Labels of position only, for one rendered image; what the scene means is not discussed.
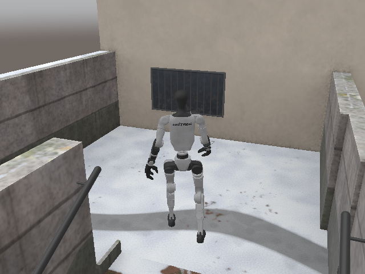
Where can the robot left forearm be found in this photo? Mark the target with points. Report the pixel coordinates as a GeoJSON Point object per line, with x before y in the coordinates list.
{"type": "Point", "coordinates": [153, 154]}

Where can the left robot foot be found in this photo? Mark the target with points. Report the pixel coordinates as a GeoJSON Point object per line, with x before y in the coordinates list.
{"type": "Point", "coordinates": [171, 222]}

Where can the robot right forearm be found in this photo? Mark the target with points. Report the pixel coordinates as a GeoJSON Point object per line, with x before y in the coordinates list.
{"type": "Point", "coordinates": [207, 146]}

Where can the left robot hand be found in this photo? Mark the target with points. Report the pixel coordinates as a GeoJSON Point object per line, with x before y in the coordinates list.
{"type": "Point", "coordinates": [148, 171]}

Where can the right robot upper arm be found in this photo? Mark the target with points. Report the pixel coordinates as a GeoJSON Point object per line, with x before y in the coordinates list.
{"type": "Point", "coordinates": [202, 128]}

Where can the right robot hand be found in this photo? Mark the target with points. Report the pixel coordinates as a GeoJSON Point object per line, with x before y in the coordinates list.
{"type": "Point", "coordinates": [205, 154]}

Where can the robot torso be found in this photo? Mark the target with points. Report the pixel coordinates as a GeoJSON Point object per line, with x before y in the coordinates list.
{"type": "Point", "coordinates": [182, 138]}

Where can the left robot upper arm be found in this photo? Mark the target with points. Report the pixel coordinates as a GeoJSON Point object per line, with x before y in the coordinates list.
{"type": "Point", "coordinates": [164, 120]}

